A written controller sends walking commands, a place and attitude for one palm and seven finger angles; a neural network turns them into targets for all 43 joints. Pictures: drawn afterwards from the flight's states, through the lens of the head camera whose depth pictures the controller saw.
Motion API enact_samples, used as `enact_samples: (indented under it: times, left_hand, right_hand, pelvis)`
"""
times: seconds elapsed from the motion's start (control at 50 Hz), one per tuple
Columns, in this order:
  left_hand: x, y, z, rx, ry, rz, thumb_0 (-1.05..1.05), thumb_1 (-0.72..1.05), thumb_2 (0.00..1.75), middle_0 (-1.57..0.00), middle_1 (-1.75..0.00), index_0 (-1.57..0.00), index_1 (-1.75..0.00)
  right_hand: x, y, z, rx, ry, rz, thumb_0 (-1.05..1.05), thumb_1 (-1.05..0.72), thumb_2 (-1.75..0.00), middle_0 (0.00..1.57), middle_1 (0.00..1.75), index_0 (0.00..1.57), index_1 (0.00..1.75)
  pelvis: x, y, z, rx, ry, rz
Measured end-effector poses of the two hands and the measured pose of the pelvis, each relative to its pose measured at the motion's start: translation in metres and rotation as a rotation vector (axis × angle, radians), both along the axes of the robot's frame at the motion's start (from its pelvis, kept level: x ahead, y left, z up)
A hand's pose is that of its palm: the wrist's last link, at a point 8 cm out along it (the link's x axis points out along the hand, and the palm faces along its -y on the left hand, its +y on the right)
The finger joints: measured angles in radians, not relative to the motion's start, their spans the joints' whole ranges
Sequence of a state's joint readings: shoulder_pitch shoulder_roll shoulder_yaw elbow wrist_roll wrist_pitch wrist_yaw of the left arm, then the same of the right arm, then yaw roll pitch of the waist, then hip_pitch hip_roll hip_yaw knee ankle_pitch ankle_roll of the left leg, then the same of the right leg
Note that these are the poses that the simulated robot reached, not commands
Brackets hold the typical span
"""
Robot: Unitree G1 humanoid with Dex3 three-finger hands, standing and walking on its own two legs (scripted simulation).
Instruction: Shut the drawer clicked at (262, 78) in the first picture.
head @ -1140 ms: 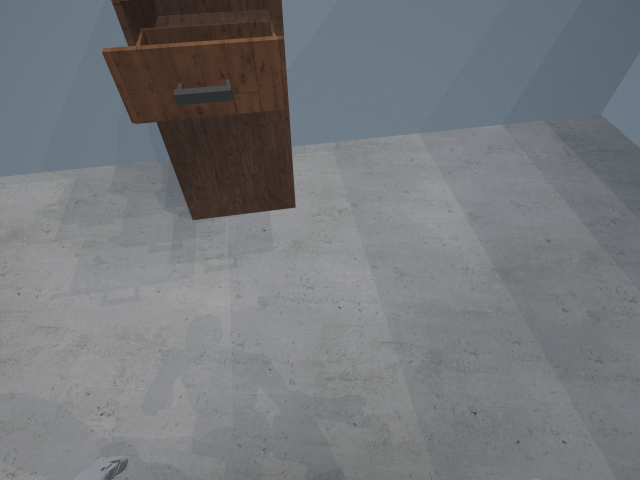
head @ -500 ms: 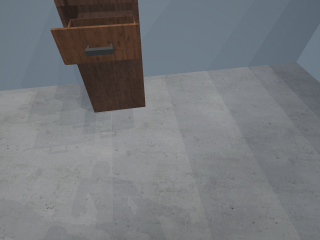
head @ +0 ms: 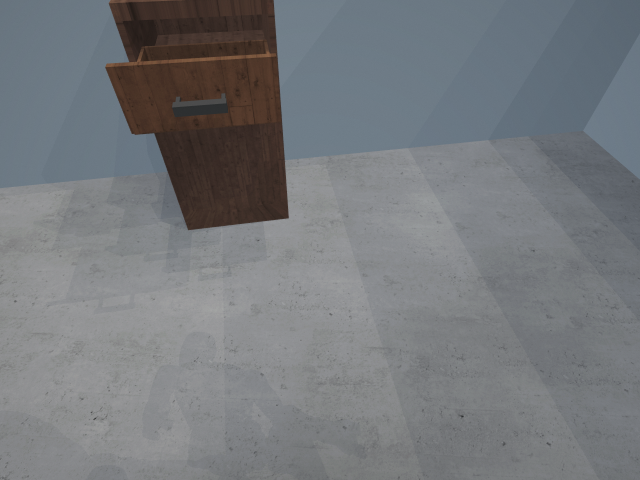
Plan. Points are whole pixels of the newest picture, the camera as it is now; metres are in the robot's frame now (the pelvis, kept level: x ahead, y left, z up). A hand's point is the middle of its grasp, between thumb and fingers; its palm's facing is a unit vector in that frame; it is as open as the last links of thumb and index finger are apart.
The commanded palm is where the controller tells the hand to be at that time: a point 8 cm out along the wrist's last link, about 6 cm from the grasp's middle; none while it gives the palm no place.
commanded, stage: look at it before walking up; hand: left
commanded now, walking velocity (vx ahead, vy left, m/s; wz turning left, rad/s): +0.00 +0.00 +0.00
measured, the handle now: (200, 103) +0.95 +0.36 -0.02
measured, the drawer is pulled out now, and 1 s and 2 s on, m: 0.29 0.29 0.29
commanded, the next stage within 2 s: walk to a spot facing it in 0.50 s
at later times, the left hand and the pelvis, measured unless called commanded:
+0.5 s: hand out of the picture +0.07 +0.25 -0.16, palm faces -0.03 -0.94 -0.33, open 7.3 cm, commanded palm none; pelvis +0.00 +0.01 +0.00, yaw +0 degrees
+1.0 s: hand out of the picture +0.04 +0.21 -0.19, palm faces -0.01 -0.99 -0.15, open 7.4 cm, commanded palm none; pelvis +0.08 +0.03 -0.01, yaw -1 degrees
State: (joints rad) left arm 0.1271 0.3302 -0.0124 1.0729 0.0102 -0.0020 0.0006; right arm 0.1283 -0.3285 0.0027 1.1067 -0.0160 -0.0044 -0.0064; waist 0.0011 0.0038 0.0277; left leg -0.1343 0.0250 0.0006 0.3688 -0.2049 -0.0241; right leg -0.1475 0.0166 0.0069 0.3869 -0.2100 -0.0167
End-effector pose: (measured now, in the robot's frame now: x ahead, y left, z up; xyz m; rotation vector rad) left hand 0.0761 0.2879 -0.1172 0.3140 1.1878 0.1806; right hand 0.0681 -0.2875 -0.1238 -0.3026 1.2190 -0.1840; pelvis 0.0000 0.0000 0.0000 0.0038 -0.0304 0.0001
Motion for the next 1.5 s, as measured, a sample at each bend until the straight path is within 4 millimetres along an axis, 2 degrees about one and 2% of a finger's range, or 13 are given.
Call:
enact_samples:
  times: [0.36,0.66,0.8,0.92,0.96,1.0,1.06,1.14,1.2,1.26,1.32,1.42,1.5]
  left_hand:
    - [-0.014,0.007,-0.003,0.001,0.044,0.009,0.00,0.90,0.90,-0.20,-0.30,-0.21,-0.30]
    - [-0.008,0.007,-0.002,0.005,0.028,0.013,0.00,0.90,0.90,-0.20,-0.30,-0.21,-0.30]
    - [-0.024,-0.013,-0.022,-0.070,0.081,0.050,0.00,0.91,0.90,-0.20,-0.30,-0.20,-0.30]
    - [-0.052,-0.026,-0.048,-0.162,0.207,0.118,0.00,0.91,0.90,-0.20,-0.30,-0.21,-0.30]
    - [-0.053,-0.029,-0.050,-0.176,0.272,0.109,0.00,0.91,0.90,-0.20,-0.30,-0.21,-0.30]
    - [-0.042,-0.031,-0.049,-0.184,0.300,0.095,0.00,0.91,0.90,-0.20,-0.30,-0.20,-0.30]
    - [-0.004,-0.035,-0.044,-0.195,0.272,0.079,0.01,0.91,0.90,-0.20,-0.30,-0.20,-0.30]
    - [0.070,-0.039,-0.039,-0.178,0.182,0.042,0.01,0.93,0.90,-0.20,-0.30,-0.20,-0.30]
    - [0.134,-0.043,-0.037,-0.153,0.105,0.000,0.02,0.94,0.90,-0.20,-0.30,-0.20,-0.30]
    - [0.194,-0.053,-0.042,-0.127,0.003,-0.032,0.01,0.93,0.90,-0.20,-0.30,-0.20,-0.30]
    - [0.228,-0.060,-0.044,-0.114,-0.083,-0.013,0.01,0.93,0.90,-0.19,-0.30,-0.20,-0.30]
    - [0.237,-0.074,-0.040,-0.139,-0.038,0.020,0.00,0.92,0.90,-0.19,-0.30,-0.20,-0.30]
    - [0.234,-0.069,-0.040,-0.152,0.016,0.078,0.00,0.94,0.90,-0.20,-0.30,-0.21,-0.30]
  right_hand:
    - [-0.005,0.003,0.001,-0.006,0.018,-0.004,0.00,-0.91,-0.90,0.20,0.30,0.20,0.30]
    - [0.005,0.007,0.001,-0.003,0.001,0.002,0.00,-0.91,-0.90,0.20,0.30,0.20,0.30]
    - [-0.009,0.030,-0.015,0.048,0.062,-0.016,0.00,-0.91,-0.90,0.20,0.30,0.20,0.30]
    - [-0.024,0.067,-0.026,0.080,0.143,-0.069,0.00,-0.91,-0.90,0.20,0.30,0.20,0.30]
    - [-0.032,0.079,-0.027,0.092,0.150,-0.108,0.00,-0.91,-0.90,0.20,0.30,0.20,0.30]
    - [-0.046,0.092,-0.024,0.105,0.185,-0.150,0.00,-0.91,-0.90,0.20,0.30,0.20,0.30]
    - [-0.069,0.109,-0.017,0.135,0.290,-0.199,0.00,-0.91,-0.90,0.20,0.30,0.20,0.30]
    - [-0.089,0.122,-0.008,0.175,0.437,-0.255,0.00,-0.91,-0.90,0.20,0.30,0.20,0.30]
    - [-0.088,0.122,-0.007,0.199,0.516,-0.293,0.00,-0.91,-0.90,0.20,0.30,0.20,0.30]
    - [-0.072,0.110,-0.018,0.212,0.565,-0.310,0.00,-0.91,-0.90,0.20,0.30,0.20,0.30]
    - [-0.028,0.087,-0.033,0.202,0.536,-0.287,0.00,-0.91,-0.90,0.20,0.30,0.20,0.30]
    - [0.109,0.048,-0.038,0.138,0.263,-0.194,0.01,-0.91,-0.90,0.20,0.30,0.20,0.30]
    - [0.222,0.039,-0.023,0.109,0.045,-0.110,0.00,-0.92,-0.90,0.19,0.30,0.19,0.30]
  pelvis:
    - [-0.001,0.005,0.001,0.000,0.003,-0.003]
    - [0.003,0.006,0.001,0.000,0.003,-0.003]
    - [0.023,0.009,-0.007,-0.013,0.012,-0.001]
    - [0.055,0.026,-0.017,-0.016,0.013,-0.002]
    - [0.067,0.030,-0.017,-0.011,0.014,-0.020]
    - [0.078,0.030,-0.015,-0.013,0.013,-0.022]
    - [0.096,0.028,-0.010,-0.015,0.018,-0.021]
    - [0.123,0.021,-0.008,-0.016,0.026,-0.027]
    - [0.149,0.011,-0.014,-0.015,0.026,-0.035]
    - [0.180,-0.004,-0.028,-0.009,0.018,-0.027]
    - [0.202,-0.014,-0.035,-0.016,0.005,-0.012]
    - [0.237,-0.017,-0.022,-0.035,0.003,0.012]
    - [0.269,-0.012,-0.013,-0.046,0.009,0.036]
